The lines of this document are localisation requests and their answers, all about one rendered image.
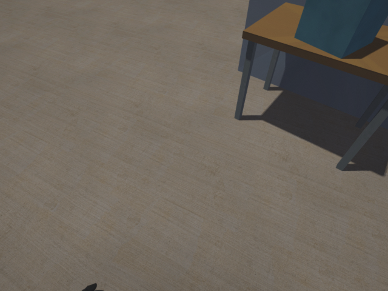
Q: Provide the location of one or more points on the table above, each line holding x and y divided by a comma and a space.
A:
277, 30

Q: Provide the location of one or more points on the carton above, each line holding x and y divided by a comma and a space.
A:
341, 27

